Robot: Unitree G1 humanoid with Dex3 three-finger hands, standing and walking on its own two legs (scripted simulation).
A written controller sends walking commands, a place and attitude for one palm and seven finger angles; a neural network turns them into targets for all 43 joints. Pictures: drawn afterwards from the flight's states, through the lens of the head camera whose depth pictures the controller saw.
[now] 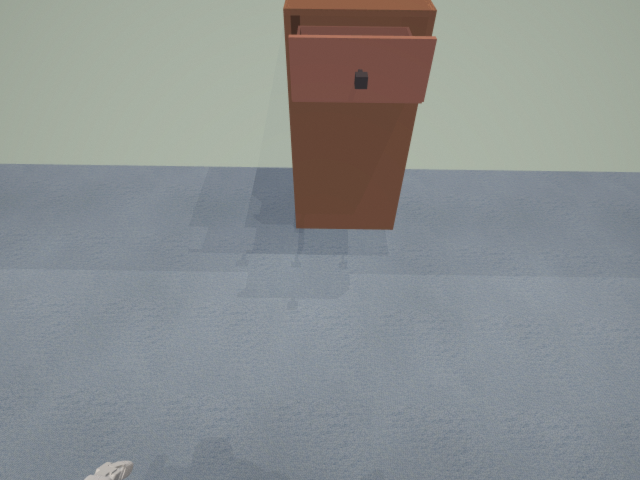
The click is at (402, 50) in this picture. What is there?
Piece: drawer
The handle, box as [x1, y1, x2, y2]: [354, 69, 367, 88]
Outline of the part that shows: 358,69 358,71 355,72 355,88 366,88 367,73 363,72 361,69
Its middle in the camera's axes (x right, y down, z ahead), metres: +0.11 -0.44 +1.05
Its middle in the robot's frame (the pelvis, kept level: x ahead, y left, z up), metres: +1.08 -0.06 +0.01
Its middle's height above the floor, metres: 0.78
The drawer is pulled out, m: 0.16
